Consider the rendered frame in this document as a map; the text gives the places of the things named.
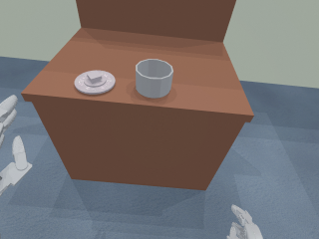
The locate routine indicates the lid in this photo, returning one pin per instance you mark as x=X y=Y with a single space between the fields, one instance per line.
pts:
x=84 y=85

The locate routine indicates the left robot hand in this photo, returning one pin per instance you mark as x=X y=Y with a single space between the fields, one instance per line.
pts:
x=15 y=171

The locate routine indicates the right robot hand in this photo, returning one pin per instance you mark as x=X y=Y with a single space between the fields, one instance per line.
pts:
x=249 y=230

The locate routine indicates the table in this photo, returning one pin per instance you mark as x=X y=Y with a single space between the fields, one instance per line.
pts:
x=120 y=136

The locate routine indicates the pot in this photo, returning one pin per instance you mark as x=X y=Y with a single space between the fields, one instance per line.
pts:
x=153 y=78

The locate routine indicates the knob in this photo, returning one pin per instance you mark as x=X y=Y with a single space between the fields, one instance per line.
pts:
x=94 y=76

